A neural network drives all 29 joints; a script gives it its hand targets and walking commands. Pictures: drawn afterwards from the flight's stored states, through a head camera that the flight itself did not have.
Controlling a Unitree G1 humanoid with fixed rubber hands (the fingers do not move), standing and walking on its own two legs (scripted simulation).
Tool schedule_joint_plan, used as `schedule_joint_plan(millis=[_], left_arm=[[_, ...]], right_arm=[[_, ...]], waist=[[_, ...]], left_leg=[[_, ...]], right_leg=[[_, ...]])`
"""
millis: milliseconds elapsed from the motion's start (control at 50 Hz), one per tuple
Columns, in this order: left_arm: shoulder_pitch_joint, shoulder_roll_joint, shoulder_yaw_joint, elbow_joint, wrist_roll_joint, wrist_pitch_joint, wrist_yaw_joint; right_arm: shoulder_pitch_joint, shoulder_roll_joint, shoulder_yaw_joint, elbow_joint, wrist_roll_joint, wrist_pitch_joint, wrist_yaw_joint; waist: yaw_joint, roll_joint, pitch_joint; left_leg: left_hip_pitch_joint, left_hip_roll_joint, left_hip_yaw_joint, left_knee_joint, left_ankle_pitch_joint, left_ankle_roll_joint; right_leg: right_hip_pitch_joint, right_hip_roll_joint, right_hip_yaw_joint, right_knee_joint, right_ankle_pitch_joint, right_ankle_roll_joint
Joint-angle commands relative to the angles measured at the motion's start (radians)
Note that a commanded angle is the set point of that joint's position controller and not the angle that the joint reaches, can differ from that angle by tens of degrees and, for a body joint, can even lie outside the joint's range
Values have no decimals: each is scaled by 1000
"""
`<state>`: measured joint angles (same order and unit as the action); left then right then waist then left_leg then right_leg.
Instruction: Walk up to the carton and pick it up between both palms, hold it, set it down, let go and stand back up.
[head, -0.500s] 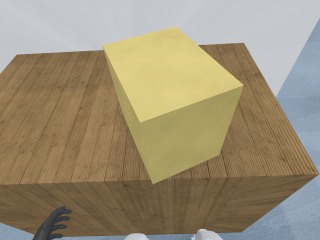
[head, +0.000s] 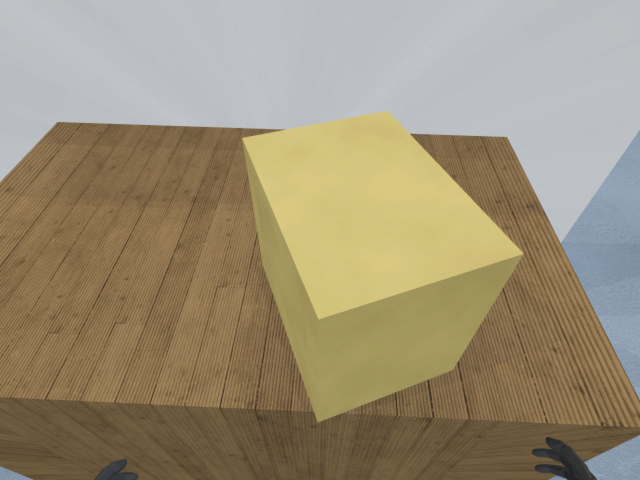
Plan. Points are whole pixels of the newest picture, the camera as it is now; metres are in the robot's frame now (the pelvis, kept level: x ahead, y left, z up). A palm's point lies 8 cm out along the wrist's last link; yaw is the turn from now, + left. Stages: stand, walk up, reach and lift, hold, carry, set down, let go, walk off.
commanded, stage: walk up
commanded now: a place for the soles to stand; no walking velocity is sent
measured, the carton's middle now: (353, 261) +0.37 -0.01 +0.08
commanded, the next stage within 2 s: none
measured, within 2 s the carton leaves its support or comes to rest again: neither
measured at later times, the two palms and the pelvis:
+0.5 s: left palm out of the picture +0.08 +0.30 -0.11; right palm out of the picture +0.09 -0.31 -0.11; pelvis -0.01 +0.00 +0.00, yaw +0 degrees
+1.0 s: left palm out of the picture -0.01 +0.36 -0.13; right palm out of the picture -0.01 -0.29 -0.08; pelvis -0.10 +0.03 -0.01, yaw -2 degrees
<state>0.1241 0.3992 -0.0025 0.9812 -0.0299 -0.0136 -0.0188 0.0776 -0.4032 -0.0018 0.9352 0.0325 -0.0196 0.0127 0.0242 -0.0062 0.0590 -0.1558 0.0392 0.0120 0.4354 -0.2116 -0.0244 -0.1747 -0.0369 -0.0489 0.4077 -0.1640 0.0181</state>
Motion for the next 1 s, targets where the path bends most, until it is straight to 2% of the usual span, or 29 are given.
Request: schedule_joint_plan(millis=[0,100,160,180,220,280,340,380,400,420,440,460,520,560,600,620,640,680,700,720,740,760,780,800,820,860,900,940,980], left_arm=[[-53,189,46,-4,2,-20,10],[-71,168,43,62,4,-19,13],[-93,167,47,73,4,-24,17],[-77,169,47,83,7,-26,20],[-87,159,46,91,0,-24,22],[-82,154,54,94,7,-20,20],[-88,146,57,101,5,-21,23],[-85,151,60,100,10,-24,25],[-92,139,60,99,13,-28,24],[-119,211,65,99,5,-11,32],[-93,220,74,81,6,-6,35],[-74,205,71,70,12,-1,36],[-80,237,81,21,18,22,29],[-104,259,94,-15,31,41,26],[-167,287,105,-68,35,57,24],[-178,281,104,-75,45,59,25],[-194,275,104,-95,40,66,31],[-208,248,96,-96,38,75,29],[-195,230,91,-103,30,73,29],[-128,197,85,-95,24,75,26],[-95,172,78,-125,15,77,32],[-154,188,89,-133,25,88,51],[-95,192,95,-116,24,89,53],[-33,208,105,-108,13,80,55],[5,218,109,-99,22,71,53],[35,244,120,-105,30,66,48],[26,237,122,-107,34,66,46],[63,199,114,-90,24,65,34],[118,216,116,-83,21,61,26]], right_arm=[[-70,-180,-44,-2,0,-15,-12],[-75,-164,-48,53,1,-17,-14],[-61,-173,-53,85,-3,-22,-20],[-73,-170,-54,96,-4,-20,-17],[-63,-169,-58,103,-7,-19,-19],[-49,-152,-54,111,-10,-21,-20],[-60,-157,-56,119,-16,-23,-20],[-61,-145,-56,124,-17,-23,-21],[-53,-146,-63,129,-19,-22,-22],[-91,-222,-77,113,-12,-12,-27],[-62,-222,-82,96,-5,-8,-30],[-42,-210,-76,99,-5,-2,-33],[-26,-195,-73,57,-6,20,-39],[-4,-174,-64,48,-14,38,-42],[57,-169,-73,32,-29,54,-42],[83,-158,-72,37,-33,56,-43],[104,-173,-79,42,-36,55,-40],[122,-156,-78,25,-34,42,-37],[114,-176,-80,29,-41,36,-33],[75,-240,-104,5,-49,32,-28],[18,-374,-135,-42,-41,30,-24],[39,-366,-138,-56,-59,26,-25],[-9,-322,-134,-66,-53,30,-35],[-65,-299,-133,-101,-45,34,-42],[-109,-262,-122,-121,-41,29,-41],[-29,-213,-116,-137,-32,28,-37],[16,-196,-104,-149,-37,15,-43],[17,-209,-109,-165,-55,6,-42],[30,-231,-120,-177,-55,9,-38]], waist=[[-7,31,-79],[-12,49,-84],[-20,-1,-92],[-5,0,-90],[-16,-9,-58],[-17,35,-64],[-12,-20,-76],[-6,-9,-70],[-11,-4,-72],[-24,4,40],[-38,29,-86],[-37,36,-134],[-35,-40,-181],[-36,-101,-138],[-42,-187,-130],[-45,-226,-128],[-45,-191,-113],[-65,-190,-101],[-59,-103,-108],[-37,45,-91],[-50,342,-86],[-86,232,-101],[-45,143,-76],[2,105,-43],[14,82,-71],[-34,134,-74],[-54,100,-52],[-49,202,-43],[-47,210,-45]], left_leg=[[6,122,-108,-143,163,46],[14,120,-91,-181,90,41],[40,119,-94,-178,134,44],[20,118,-104,-172,139,49],[17,114,-96,-194,77,43],[0,106,-84,-204,34,36],[16,110,-98,-214,53,43],[2,108,-98,-209,52,47],[18,106,-101,-202,74,51],[-73,104,-86,-79,264,39],[-17,113,-59,-12,371,49],[-22,113,-72,11,393,60],[-48,75,-60,152,287,67],[-89,3,-6,272,155,42],[-113,-37,-3,421,-258,42],[-110,-32,-17,466,-346,49],[-131,-32,-23,470,-346,46],[-119,2,-5,199,-160,30],[-84,11,-26,39,-30,43],[-76,105,-190,-122,-40,74],[-120,335,-500,-232,-8,180],[-211,378,-574,-222,-2,273],[-173,329,-410,-166,53,275],[-156,269,-307,-119,103,254],[-98,242,-263,-109,46,223],[-10,218,-263,-119,-50,200],[6,224,-269,-143,-161,171],[-3,225,-265,-193,-336,171],[-18,238,-258,-217,-403,163]], right_leg=[[62,-114,107,-98,81,-31],[51,-115,112,-133,45,-34],[59,-109,98,-150,69,-35],[88,-109,94,-154,79,-27],[40,-113,107,-163,32,-36],[64,-115,106,-173,-14,-35],[53,-109,99,-174,-12,-37],[53,-112,105,-188,-21,-36],[48,-113,112,-185,-3,-40],[-25,-108,101,-80,218,-48],[21,-117,90,-26,335,-63],[26,-116,79,10,347,-70],[-5,-160,111,16,345,-131],[-61,-234,176,-29,340,-195],[-142,-322,240,-61,289,-278],[-168,-342,257,-55,294,-292],[-160,-331,243,-42,286,-295],[-124,-249,160,39,202,-194],[-126,-211,150,130,154,-139],[-175,-116,94,245,4,-80],[-259,98,77,438,-386,-37],[-214,136,272,657,-489,-58],[-230,119,308,757,-430,-48],[-253,116,289,796,-341,-40],[-270,95,278,783,-286,-32],[-324,96,247,730,-268,3],[-286,78,244,627,-254,17],[-227,54,216,447,-298,23],[-138,55,171,321,-347,1]])
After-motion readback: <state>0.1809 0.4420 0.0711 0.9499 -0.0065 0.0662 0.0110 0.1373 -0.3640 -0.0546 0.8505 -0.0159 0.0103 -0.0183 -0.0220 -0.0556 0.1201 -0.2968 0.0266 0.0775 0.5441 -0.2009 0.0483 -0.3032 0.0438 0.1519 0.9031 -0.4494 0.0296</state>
